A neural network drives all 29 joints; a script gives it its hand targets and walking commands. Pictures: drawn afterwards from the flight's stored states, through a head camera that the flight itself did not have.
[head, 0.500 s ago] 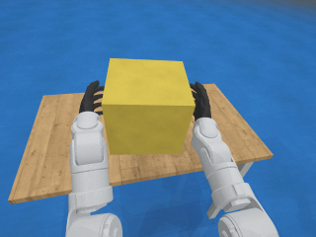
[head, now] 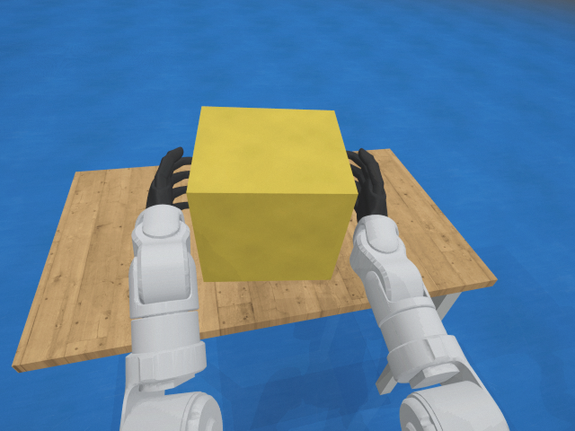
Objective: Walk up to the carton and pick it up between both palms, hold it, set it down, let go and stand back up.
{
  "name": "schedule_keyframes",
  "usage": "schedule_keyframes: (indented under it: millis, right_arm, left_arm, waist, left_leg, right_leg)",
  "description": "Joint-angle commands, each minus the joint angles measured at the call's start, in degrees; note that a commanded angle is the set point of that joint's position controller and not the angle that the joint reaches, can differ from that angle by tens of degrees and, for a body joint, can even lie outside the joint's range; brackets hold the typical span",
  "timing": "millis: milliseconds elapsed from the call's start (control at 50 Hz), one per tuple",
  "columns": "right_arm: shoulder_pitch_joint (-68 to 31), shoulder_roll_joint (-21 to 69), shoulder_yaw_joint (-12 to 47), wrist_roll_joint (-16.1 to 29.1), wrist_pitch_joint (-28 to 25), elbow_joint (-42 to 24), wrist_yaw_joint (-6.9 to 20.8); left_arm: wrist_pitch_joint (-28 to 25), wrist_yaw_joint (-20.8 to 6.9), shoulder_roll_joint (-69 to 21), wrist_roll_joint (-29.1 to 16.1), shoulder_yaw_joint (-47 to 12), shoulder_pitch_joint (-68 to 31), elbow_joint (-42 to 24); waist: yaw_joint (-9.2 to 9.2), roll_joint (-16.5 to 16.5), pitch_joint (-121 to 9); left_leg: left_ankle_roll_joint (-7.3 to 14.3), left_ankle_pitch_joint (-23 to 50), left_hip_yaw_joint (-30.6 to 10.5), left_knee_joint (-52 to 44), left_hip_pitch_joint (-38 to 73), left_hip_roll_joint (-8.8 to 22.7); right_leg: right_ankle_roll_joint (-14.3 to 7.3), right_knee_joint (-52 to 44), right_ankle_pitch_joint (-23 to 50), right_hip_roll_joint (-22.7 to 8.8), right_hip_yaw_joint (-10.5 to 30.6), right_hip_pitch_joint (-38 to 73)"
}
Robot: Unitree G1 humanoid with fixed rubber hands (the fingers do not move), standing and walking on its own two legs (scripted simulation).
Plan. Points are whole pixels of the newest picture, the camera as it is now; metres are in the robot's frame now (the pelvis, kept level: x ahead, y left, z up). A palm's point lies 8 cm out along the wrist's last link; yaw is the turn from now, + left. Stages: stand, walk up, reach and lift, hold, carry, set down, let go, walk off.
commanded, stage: hold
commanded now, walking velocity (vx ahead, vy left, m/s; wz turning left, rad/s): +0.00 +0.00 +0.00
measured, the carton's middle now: (268, 196) +0.38 +0.02 +0.17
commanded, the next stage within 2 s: none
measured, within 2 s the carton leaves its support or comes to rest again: neither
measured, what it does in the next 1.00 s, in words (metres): stands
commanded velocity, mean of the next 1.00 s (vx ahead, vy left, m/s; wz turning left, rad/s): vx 0.00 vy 0.00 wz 0.00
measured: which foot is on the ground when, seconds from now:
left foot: down 0.00-1.00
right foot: down 0.00-1.00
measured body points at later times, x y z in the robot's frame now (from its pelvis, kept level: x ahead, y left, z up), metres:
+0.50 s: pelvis +0.00 +0.00 +0.00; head -0.04 +0.03 +0.45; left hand +0.36 +0.16 +0.18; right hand +0.37 -0.12 +0.17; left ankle +0.05 +0.13 -0.75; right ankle +0.01 -0.09 -0.75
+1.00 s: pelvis +0.00 +0.00 +0.00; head -0.03 +0.03 +0.45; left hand +0.36 +0.15 +0.17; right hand +0.37 -0.12 +0.17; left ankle +0.05 +0.13 -0.75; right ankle +0.01 -0.09 -0.75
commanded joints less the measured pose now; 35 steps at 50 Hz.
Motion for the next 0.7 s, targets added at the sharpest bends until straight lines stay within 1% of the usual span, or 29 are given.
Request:
schedule_keyframes:
  millis: [0, 20, 60, 80, 100, 120, 140, 160, 180, 200, 220, 240, 300, 320, 340, 360, 380, 420, 440, 460, 480, 500, 520, 560, 600, 620, 640, 660, 680]
  right_arm:
    - [-39.0, 22.5, 19.0, 1.7, -3.6, -17.5, 7.4]
    - [-38.4, 22.1, 18.7, 1.6, -3.4, -16.5, 7.4]
    - [-37.5, 22.2, 18.7, 2.0, -2.8, -16.3, 7.3]
    - [-38.2, 22.0, 18.2, 2.4, -2.0, -14.7, 7.1]
    - [-37.3, 21.5, 17.9, 1.8, -1.6, -14.3, 7.2]
    - [-37.5, 21.3, 17.5, 1.7, -1.3, -14.4, 7.2]
    - [-37.5, 22.0, 17.8, 1.9, -1.3, -14.9, 7.2]
    - [-38.4, 22.3, 18.4, 1.9, -1.7, -16.6, 7.2]
    - [-37.7, 22.4, 18.7, 1.7, -1.7, -16.0, 7.1]
    - [-37.4, 23.2, 19.3, 2.0, -2.0, -16.9, 7.1]
    - [-37.5, 22.6, 19.1, 2.3, -2.0, -16.0, 7.1]
    - [-39.2, 21.8, 19.5, 2.8, -2.4, -17.3, 7.1]
    - [-39.0, 22.4, 18.3, 1.9, -2.5, -16.4, 7.0]
    - [-39.6, 22.2, 18.0, 1.7, -2.5, -15.8, 7.3]
    - [-39.5, 22.4, 17.6, 1.5, -2.7, -15.7, 7.5]
    - [-39.6, 22.0, 17.3, 1.2, -2.7, -15.0, 7.8]
    - [-40.6, 22.9, 17.7, 1.0, -2.9, -16.5, 7.8]
    - [-40.6, 22.9, 16.4, 0.2, -2.6, -13.5, 7.9]
    - [-40.6, 22.8, 16.9, 0.2, -2.7, -12.9, 8.2]
    - [-41.6, 22.9, 16.6, 0.5, -3.2, -14.3, 8.4]
    - [-40.9, 23.1, 17.2, 0.5, -3.6, -15.3, 8.2]
    - [-40.4, 23.2, 17.3, 0.7, -3.3, -15.2, 8.0]
    - [-42.2, 23.2, 16.7, 0.8, -3.6, -15.6, 7.9]
    - [-39.2, 23.3, 16.3, 0.1, -2.6, -12.0, 7.8]
    - [-38.8, 22.5, 16.0, -0.4, -2.5, -11.9, 7.9]
    - [-39.3, 21.9, 15.6, -0.7, -3.0, -11.9, 7.9]
    - [-40.5, 22.4, 15.9, -0.2, -3.7, -14.5, 8.0]
    - [-41.8, 22.4, 16.0, 0.3, -4.3, -15.1, 8.1]
    - [-41.8, 22.2, 16.6, 0.0, -4.8, -16.0, 8.0]
  left_arm:
    - [-3.7, -7.3, -22.9, -8.8, -25.4, -32.2, -8.0]
    - [-3.5, -7.2, -22.9, -9.2, -26.9, -32.2, -8.5]
    - [-3.2, -7.0, -23.1, -9.7, -27.4, -32.4, -10.0]
    - [-2.8, -7.4, -22.5, -8.6, -25.3, -32.2, -7.0]
    - [-2.5, -7.7, -22.0, -8.2, -24.7, -31.5, -7.4]
    - [-2.2, -8.0, -22.0, -8.0, -23.9, -31.2, -6.4]
    - [-2.4, -8.3, -22.1, -8.1, -23.4, -31.9, -6.4]
    - [-2.6, -8.3, -22.5, -7.9, -23.5, -31.4, -7.6]
    - [-2.5, -8.5, -22.1, -7.7, -23.7, -31.4, -6.3]
    - [-2.7, -8.6, -22.1, -7.9, -23.7, -30.9, -7.7]
    - [-2.6, -8.7, -22.4, -7.8, -24.0, -31.6, -8.0]
    - [-2.6, -8.8, -22.7, -7.8, -24.0, -31.4, -8.3]
    - [-2.7, -8.5, -22.7, -8.3, -25.6, -32.5, -7.7]
    - [-3.0, -8.4, -23.0, -8.7, -25.6, -34.1, -7.5]
    - [-3.5, -8.1, -23.8, -9.3, -26.8, -35.2, -8.6]
    - [-3.7, -7.6, -23.5, -9.6, -27.1, -36.4, -7.8]
    - [-3.8, -7.5, -23.8, -9.5, -26.7, -35.6, -6.8]
    - [-3.8, -7.5, -23.0, -8.5, -25.0, -35.5, -4.0]
    - [-3.6, -7.7, -22.6, -7.8, -23.7, -34.4, -3.1]
    - [-3.7, -7.9, -23.0, -8.2, -23.6, -34.5, -3.5]
    - [-4.0, -7.6, -23.1, -8.7, -25.0, -34.2, -6.1]
    - [-4.1, -7.7, -23.5, -9.0, -24.6, -34.5, -5.4]
    - [-3.9, -7.9, -23.2, -8.6, -24.3, -34.4, -4.5]
    - [-4.0, -8.4, -22.3, -8.1, -22.6, -35.1, -4.4]
    - [-3.6, -8.8, -21.9, -6.8, -21.3, -33.6, -2.6]
    - [-3.4, -8.8, -21.8, -6.7, -22.1, -32.8, -3.2]
    - [-3.5, -8.6, -24.2, -7.9, -23.4, -33.4, -4.3]
    - [-4.0, -8.3, -24.1, -8.1, -24.1, -34.6, -5.1]
    - [-4.1, -8.0, -24.0, -8.8, -25.2, -33.9, -5.4]
  waist:
    - [-0.77, 5.3, -24.7]
    - [-1.61, 5.8, -24.7]
    - [-1.91, 7.0, -25.3]
    - [-1.26, 6.1, -21.5]
    - [-1.65, 5.6, -21.3]
    - [-0.88, 4.8, -20.0]
    - [-0.82, 4.9, -20.8]
    - [-0.18, 5.2, -22.2]
    - [-0.8, 4.6, -21.3]
    - [-0.42, 4.1, -22.7]
    - [-0.9, 4.9, -21.9]
    - [-0.73, 4.9, -22.8]
    - [-1.13, 7.3, -21.6]
    - [-1.51, 7.5, -22.0]
    - [-1.6, 8.9, -23.0]
    - [-2.04, 9.1, -22.3]
    - [-1.38, 7.5, -23.7]
    - [-1.04, 6.2, -21.5]
    - [0.44, 5.9, -20.3]
    - [-0.01, 5.1, -22.1]
    - [-0.28, 5.4, -25.1]
    - [-0.54, 5.0, -24.4]
    - [-0.67, 4.6, -24.9]
    - [-1.07, 4.6, -23.2]
    - [-0.58, 3.9, -20.7]
    - [-0.78, 4.7, -21.0]
    - [-1.26, 5.8, -22.7]
    - [-1.01, 6.3, -24.3]
    - [-1.34, 6.1, -25.9]
  left_leg:
    - [2.2, 12.0, 1.4, 0.8, 13.6, -2.4]
    - [1.9, 12.7, 1.2, 1.0, 14.0, -2.3]
    - [1.3, 14.1, 1.1, 1.7, 15.2, -2.4]
    - [1.7, 11.2, 1.0, 1.0, 12.9, -2.1]
    - [1.8, 10.0, 1.5, 0.5, 12.4, -2.3]
    - [2.1, 8.7, 1.4, -0.1, 11.4, -2.4]
    - [2.4, 8.4, 1.7, -0.1, 11.1, -2.7]
    - [2.6, 10.4, 2.1, 0.1, 11.8, -2.7]
    - [2.4, 10.4, 1.9, 0.0, 12.0, -2.7]
    - [2.3, 11.9, 1.8, 0.1, 12.3, -2.9]
    - [2.2, 12.8, 2.0, 0.4, 12.3, -3.0]
    - [2.0, 13.9, 1.6, 0.7, 13.2, -3.0]
    - [1.5, 9.7, 1.6, 0.0, 11.2, -2.7]
    - [2.0, 8.1, 1.6, 0.0, 11.5, -2.7]
    - [1.8, 7.8, 1.8, -0.2, 10.9, -2.5]
    - [1.4, 8.3, 1.2, 0.0, 11.4, -1.9]
    - [1.9, 8.9, 1.1, 0.7, 12.2, -2.3]
    - [2.5, 5.0, 1.5, -0.8, 10.7, -2.4]
    - [2.9, 4.7, 1.9, -1.4, 9.7, -2.2]
    - [3.2, 5.4, 1.7, -1.1, 9.4, -2.5]
    - [2.6, 8.2, 1.9, -0.5, 11.2, -2.5]
    - [2.4, 9.2, 2.0, 0.0, 11.9, -2.6]
    - [2.7, 8.2, 1.9, -0.2, 11.3, -2.7]
    - [2.9, 7.9, 2.1, -0.3, 11.3, -2.7]
    - [3.3, 6.2, 2.3, -1.3, 10.6, -2.7]
    - [2.7, 6.0, 2.3, -1.6, 10.4, -2.6]
    - [2.4, 7.5, 2.0, -0.8, 11.1, -2.5]
    - [2.2, 8.9, 1.8, 0.1, 12.0, -2.5]
    - [1.8, 11.1, 1.6, 1.0, 13.7, -2.4]
  right_leg:
    - [3.5, -2.5, 10.1, 1.1, -1.6, -2.3]
    - [3.1, -2.0, 10.4, 1.3, -2.0, -3.7]
    - [3.0, -2.5, 10.7, 1.4, -1.3, -2.5]
    - [3.0, -2.5, 8.6, 1.2, -1.5, -3.2]
    - [3.1, -2.7, 7.9, 1.1, -1.4, -2.7]
    - [3.1, -2.9, 7.3, 0.9, -1.4, -2.7]
    - [3.4, -2.7, 7.6, 0.6, -1.3, -1.9]
    - [3.4, -2.3, 9.6, 0.8, -1.1, -0.8]
    - [3.6, -2.3, 9.9, 0.8, -1.3, -1.1]
    - [3.9, -2.2, 11.5, 1.0, -1.5, 0.2]
    - [3.7, -2.0, 12.5, 0.9, -1.3, 0.5]
    - [3.9, -1.8, 12.5, 1.1, -1.6, -0.3]
    - [3.1, -2.5, 7.0, 1.1, -1.3, -1.5]
    - [2.9, -2.9, 5.5, 1.0, -1.6, -2.3]
    - [2.8, -2.7, 4.8, 0.8, -1.5, -3.8]
    - [2.3, -2.4, 4.5, 1.1, -2.1, -4.8]
    - [2.5, -2.7, 5.2, 1.1, -2.5, -4.8]
    - [2.8, -3.4, 2.3, 1.0, -1.5, -5.2]
    - [2.9, -2.9, 2.6, 0.9, -1.4, -4.9]
    - [3.2, -2.7, 3.6, 0.9, -1.8, -4.0]
    - [3.1, -2.1, 5.9, 1.3, -2.2, -3.1]
    - [3.5, -2.6, 6.8, 1.1, -1.7, -3.2]
    - [3.7, -2.8, 6.2, 0.9, -1.6, -2.8]
    - [3.3, -3.0, 6.1, 0.9, -1.7, -2.1]
    - [3.9, -3.2, 5.6, 0.6, -1.4, -2.5]
    - [3.8, -3.1, 4.9, 0.9, -1.9, -2.1]
    - [3.3, -2.9, 5.0, 1.1, -2.2, -2.3]
    - [3.3, -2.7, 5.2, 1.2, -2.2, -2.8]
    - [3.1, -2.5, 7.2, 1.3, -2.5, -3.4]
